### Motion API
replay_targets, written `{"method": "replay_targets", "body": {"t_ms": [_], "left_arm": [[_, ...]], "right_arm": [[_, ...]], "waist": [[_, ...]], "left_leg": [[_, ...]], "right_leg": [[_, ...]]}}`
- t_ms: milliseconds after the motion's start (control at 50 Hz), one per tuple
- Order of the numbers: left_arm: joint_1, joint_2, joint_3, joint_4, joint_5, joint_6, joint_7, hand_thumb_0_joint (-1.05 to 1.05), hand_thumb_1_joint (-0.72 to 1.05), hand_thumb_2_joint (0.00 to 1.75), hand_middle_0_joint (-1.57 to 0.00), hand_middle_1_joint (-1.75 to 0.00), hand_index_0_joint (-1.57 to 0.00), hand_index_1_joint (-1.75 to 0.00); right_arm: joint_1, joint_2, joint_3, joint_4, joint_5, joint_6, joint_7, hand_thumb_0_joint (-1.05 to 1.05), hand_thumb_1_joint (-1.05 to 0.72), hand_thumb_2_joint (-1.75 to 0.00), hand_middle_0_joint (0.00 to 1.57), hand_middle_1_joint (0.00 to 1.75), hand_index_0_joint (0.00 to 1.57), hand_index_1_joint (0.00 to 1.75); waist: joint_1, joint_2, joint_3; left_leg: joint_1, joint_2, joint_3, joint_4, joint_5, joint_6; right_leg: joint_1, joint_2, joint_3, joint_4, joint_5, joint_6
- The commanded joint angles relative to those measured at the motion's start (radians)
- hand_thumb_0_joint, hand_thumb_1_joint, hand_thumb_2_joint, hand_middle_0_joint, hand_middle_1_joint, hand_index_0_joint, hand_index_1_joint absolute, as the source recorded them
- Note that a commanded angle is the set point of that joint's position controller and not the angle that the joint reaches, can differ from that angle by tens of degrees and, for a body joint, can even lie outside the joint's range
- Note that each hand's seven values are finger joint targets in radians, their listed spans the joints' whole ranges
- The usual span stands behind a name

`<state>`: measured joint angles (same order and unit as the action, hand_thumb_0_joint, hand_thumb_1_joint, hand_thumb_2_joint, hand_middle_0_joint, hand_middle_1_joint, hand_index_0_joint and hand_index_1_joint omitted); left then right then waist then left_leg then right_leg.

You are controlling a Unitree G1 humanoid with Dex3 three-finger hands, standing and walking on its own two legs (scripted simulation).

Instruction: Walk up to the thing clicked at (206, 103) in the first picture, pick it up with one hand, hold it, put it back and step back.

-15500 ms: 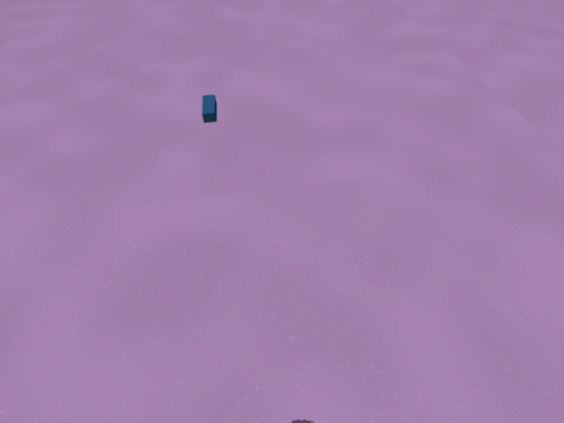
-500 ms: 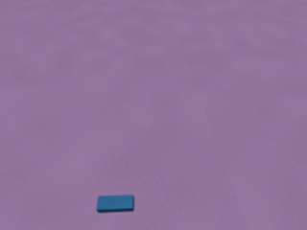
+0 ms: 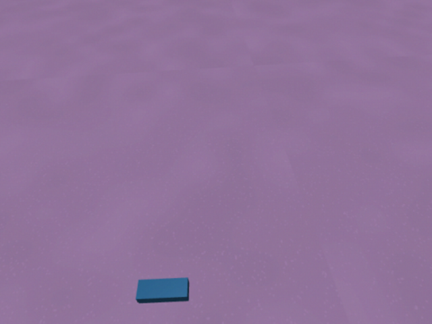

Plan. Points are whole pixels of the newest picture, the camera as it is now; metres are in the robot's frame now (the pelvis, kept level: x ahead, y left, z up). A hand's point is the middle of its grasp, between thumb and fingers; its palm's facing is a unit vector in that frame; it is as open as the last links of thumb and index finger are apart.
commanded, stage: stand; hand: left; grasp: from above
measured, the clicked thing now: (163, 290) +0.41 +0.26 -0.75
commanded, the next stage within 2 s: rise first in 0.70 s
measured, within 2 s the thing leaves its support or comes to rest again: neither
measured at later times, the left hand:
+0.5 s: hand out of the picture +0.06 +0.25 -0.15, palm faces -0.02 -0.94 -0.35, open 7.4 cm
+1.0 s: hand out of the picture +0.14 +0.25 -0.16, palm faces +0.01 -0.94 -0.33, open 8.5 cm
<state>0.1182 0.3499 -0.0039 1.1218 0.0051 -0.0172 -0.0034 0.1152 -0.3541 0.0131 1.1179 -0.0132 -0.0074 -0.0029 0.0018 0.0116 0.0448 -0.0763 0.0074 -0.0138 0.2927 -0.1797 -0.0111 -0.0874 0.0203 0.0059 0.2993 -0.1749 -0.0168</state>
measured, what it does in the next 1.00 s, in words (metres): stands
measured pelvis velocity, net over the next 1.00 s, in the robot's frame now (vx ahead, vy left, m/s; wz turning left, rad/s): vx -0.02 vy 0.00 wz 0.01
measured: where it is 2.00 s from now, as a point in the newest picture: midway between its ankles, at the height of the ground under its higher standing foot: outside the picture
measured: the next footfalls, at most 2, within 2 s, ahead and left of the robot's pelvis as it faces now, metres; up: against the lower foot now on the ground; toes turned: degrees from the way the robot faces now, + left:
none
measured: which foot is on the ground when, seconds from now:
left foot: down 0.00-1.00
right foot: down 0.00-1.00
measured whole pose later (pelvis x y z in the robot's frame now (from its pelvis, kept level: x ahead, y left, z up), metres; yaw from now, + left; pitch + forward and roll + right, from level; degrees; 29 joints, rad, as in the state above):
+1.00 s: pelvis -0.02 +0.00 -0.02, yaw +1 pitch +5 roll +0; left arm -0.05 0.33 0.11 1.07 0.05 -0.03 -0.02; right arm 0.18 -0.28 0.00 0.85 0.03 -0.05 -0.04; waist -0.02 0.00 0.03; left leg -0.37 0.00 -0.02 0.53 -0.26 -0.01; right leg -0.37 0.02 -0.01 0.54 -0.25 -0.02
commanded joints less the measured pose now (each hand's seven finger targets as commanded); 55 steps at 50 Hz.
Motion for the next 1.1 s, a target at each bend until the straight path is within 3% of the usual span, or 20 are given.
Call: {"method": "replay_targets", "body": {"t_ms": [0, 120, 260, 400, 760, 780, 800, 820, 840, 860, 880, 900, 920, 940, 960, 1000, 1040, 1080], "left_arm": [[-0.033, 0.224, 0.039, -0.057, 0.003, -0.020, 0.017, 0.00, 0.90, 0.90, -0.20, -0.30, -0.20, -0.30], [-0.033, 0.220, 0.038, -0.057, 0.002, -0.019, 0.015, 0.00, 0.90, 0.90, -0.20, -0.30, -0.20, -0.30], [-0.031, 0.227, 0.040, -0.057, 0.003, -0.021, 0.015, 0.00, 0.90, 0.90, -0.20, -0.30, -0.20, -0.30], [-0.025, 0.220, 0.040, -0.051, 0.002, -0.017, 0.015, 0.00, 0.90, 0.90, -0.20, -0.30, -0.20, -0.30], [-0.025, 0.223, 0.041, -0.054, 0.003, -0.014, 0.013, 0.00, 0.90, 0.90, -0.20, -0.30, -0.20, -0.30], [-0.021, 0.217, 0.039, -0.053, 0.002, -0.015, 0.013, 0.00, 0.84, 0.90, -0.18, -0.38, -0.19, -0.38], [-0.372, 0.039, 0.039, -0.404, -0.055, -0.106, 0.031, 0.00, 0.76, 0.95, -0.19, -0.46, -0.17, -0.46], [-0.493, 0.112, 0.066, -0.374, -0.051, -0.102, 0.036, 0.00, 0.68, 0.96, -0.17, -0.54, -0.15, -0.54], [-0.284, 0.183, 0.115, -0.153, -0.030, -0.053, 0.041, 0.00, 0.60, 0.99, -0.14, -0.62, -0.11, -0.62], [-0.203, 0.182, 0.127, -0.088, -0.018, -0.033, 0.026, 0.00, 0.52, 0.98, -0.09, -0.70, -0.09, -0.70], [-0.259, 0.210, 0.135, -0.103, 0.004, -0.030, 0.016, 0.00, 0.44, 0.98, -0.05, -0.78, -0.07, -0.78], [-0.341, 0.285, 0.173, -0.187, 0.024, -0.050, 0.010, 0.00, 0.36, 0.99, -0.05, -0.86, -0.06, -0.86], [-0.262, 0.286, 0.195, -0.159, 0.051, -0.042, -0.001, 0.00, 0.28, 0.98, -0.01, -0.94, -0.04, -0.94], [-0.149, 0.248, 0.193, -0.073, 0.082, -0.024, -0.013, 0.00, 0.21, 0.98, 0.00, -1.02, -0.04, -1.02], [-0.070, 0.227, 0.197, -0.050, 0.109, -0.011, -0.023, 0.00, 0.13, 1.00, 0.00, -1.09, -0.03, -1.05], [-0.073, 0.243, 0.228, -0.197, 0.130, 0.009, -0.018, 0.00, -0.02, 0.98, -0.01, -1.11, -0.04, -1.07], [-0.057, 0.171, 0.187, -0.222, 0.137, 0.061, -0.002, 0.00, -0.17, 0.96, -0.03, -1.13, -0.07, -1.09], [-0.103, 0.148, 0.163, -0.225, 0.159, 0.111, 0.011, 0.00, -0.32, 0.97, -0.05, -1.09, -0.07, -1.07]], "right_arm": [[-0.023, -0.211, -0.043, -0.051, 0.004, -0.024, -0.008, 0.00, -0.90, -0.90, 0.20, 0.30, 0.20, 0.30], [-0.029, -0.213, -0.044, -0.052, 0.003, -0.022, -0.008, 0.00, -0.90, -0.90, 0.20, 0.30, 0.20, 0.30], [-0.023, -0.212, -0.045, -0.053, 0.004, -0.024, -0.007, 0.00, -0.90, -0.90, 0.20, 0.30, 0.20, 0.30], [-0.024, -0.214, -0.045, -0.048, 0.005, -0.022, -0.007, 0.00, -0.90, -0.90, 0.20, 0.30, 0.20, 0.30], [-0.021, -0.212, -0.044, -0.050, 0.005, -0.025, -0.010, 0.00, -0.90, -0.90, 0.20, 0.30, 0.20, 0.30], [-0.018, -0.211, -0.043, -0.049, 0.005, -0.025, -0.009, 0.00, -0.91, -0.90, 0.20, 0.30, 0.20, 0.30], [-0.029, -0.042, 0.002, -0.326, 0.075, -0.079, -0.031, 0.00, -0.99, -0.92, 0.20, 0.30, 0.20, 0.30], [0.016, -0.074, -0.007, -0.281, 0.076, -0.083, -0.041, 0.00, -0.94, -0.91, 0.20, 0.30, 0.20, 0.30], [0.050, -0.099, -0.016, -0.254, 0.073, -0.073, -0.045, 0.00, -0.95, -0.91, 0.20, 0.30, 0.20, 0.30], [0.058, -0.101, -0.030, -0.282, 0.071, -0.061, -0.045, 0.00, -0.93, -0.91, 0.20, 0.30, 0.20, 0.30], [0.072, -0.101, -0.045, -0.300, 0.061, -0.060, -0.049, 0.00, -0.94, -0.91, 0.20, 0.30, 0.20, 0.30], [0.090, -0.105, -0.062, -0.316, 0.057, -0.069, -0.056, 0.00, -0.92, -0.90, 0.20, 0.30, 0.20, 0.30], [0.096, -0.100, -0.073, -0.346, 0.050, -0.076, -0.053, 0.00, -0.92, -0.90, 0.20, 0.30, 0.20, 0.30], [0.130, -0.098, -0.084, -0.343, 0.041, -0.075, -0.047, 0.00, -0.96, -0.91, 0.20, 0.30, 0.20, 0.30], [0.135, -0.091, -0.091, -0.365, 0.033, -0.075, -0.038, 0.00, -0.94, -0.91, 0.20, 0.30, 0.20, 0.30], [0.121, -0.086, -0.101, -0.432, 0.036, -0.079, -0.036, 0.00, -0.92, -0.90, 0.20, 0.30, 0.20, 0.30], [0.104, -0.071, -0.091, -0.481, 0.040, -0.078, -0.031, 0.00, -0.93, -0.91, 0.20, 0.30, 0.20, 0.30], [0.076, -0.074, -0.092, -0.518, 0.043, -0.082, -0.032, 0.00, -0.92, -0.90, 0.20, 0.30, 0.20, 0.30]], "waist": [[-0.004, -0.010, -0.063], [0.000, -0.018, -0.052], [-0.002, -0.010, -0.073], [0.002, -0.003, -0.037], [-0.001, -0.016, -0.059], [0.001, -0.017, -0.048], [-0.117, 0.000, 0.008], [-0.083, -0.055, -0.040], [-0.065, -0.078, -0.018], [-0.037, -0.067, -0.017], [-0.032, -0.075, -0.075], [-0.022, -0.041, -0.184], [-0.019, -0.008, -0.248], [-0.018, -0.030, -0.251], [0.013, -0.022, -0.268], [0.042, 0.043, -0.360], [0.030, 0.042, -0.304], [0.001, -0.007, -0.231]], "left_leg": [[0.004, 0.123, -0.091, -0.031, 0.161, 0.030], [-0.003, 0.121, -0.090, -0.032, 0.124, 0.033], [0.014, 0.122, -0.089, -0.031, 0.154, 0.033], [-0.006, 0.121, -0.094, -0.040, 0.103, 0.035], [0.012, 0.123, -0.092, -0.032, 0.127, 0.030], [0.003, 0.122, -0.093, -0.034, 0.130, 0.031], [-0.147, -0.028, 0.047, 0.056, -0.014, 0.032], [-0.145, -0.028, 0.044, 0.074, -0.035, 0.039], [-0.179, -0.037, 0.047, 0.088, -0.059, 0.042], [-0.213, -0.032, 0.052, 0.123, -0.044, 0.041], [-0.227, -0.033, 0.047, 0.153, -0.020, 0.042], [-0.213, -0.032, 0.042, 0.187, 0.018, 0.040], [-0.225, -0.036, 0.038, 0.219, 0.061, 0.035], [-0.281, -0.038, 0.031, 0.266, 0.078, 0.035], [-0.314, -0.042, 0.029, 0.292, 0.098, 0.030], [-0.286, -0.050, 0.035, 0.300, 0.116, 0.022], [-0.319, -0.046, 0.030, 0.296, 0.084, 0.017], [-0.379, -0.038, 0.024, 0.337, 0.035, 0.020]], "right_leg": [[0.003, -0.148, 0.100, -0.039, 0.168, -0.009], [-0.007, -0.148, 0.104, -0.045, 0.132, -0.011], [0.007, -0.150, 0.103, -0.037, 0.167, -0.012], [-0.012, -0.146, 0.107, -0.046, 0.116, -0.012], [-0.011, -0.146, 0.112, -0.041, 0.137, -0.016], [-0.014, -0.145, 0.109, -0.044, 0.138, -0.015], [-0.234, -0.032, 0.020, 0.026, 0.044, 0.011], [-0.173, -0.030, 0.007, 0.031, -0.002, 0.018], [-0.184, -0.026, 0.000, 0.033, -0.049, 0.013], [-0.208, -0.026, -0.006, 0.068, -0.048, 0.007], [-0.211, -0.025, -0.006, 0.104, -0.027, 0.004], [-0.193, -0.029, 0.002, 0.150, 0.035, 0.007], [-0.180, -0.031, -0.001, 0.193, 0.088, 0.004], [-0.216, -0.028, -0.002, 0.238, 0.116, 0.003], [-0.214, -0.026, -0.005, 0.266, 0.122, -0.003], [-0.186, -0.021, -0.001, 0.281, 0.126, -0.006], [-0.228, -0.013, -0.010, 0.276, 0.077, -0.008], [-0.313, -0.007, -0.016, 0.296, 0.026, -0.004]]}}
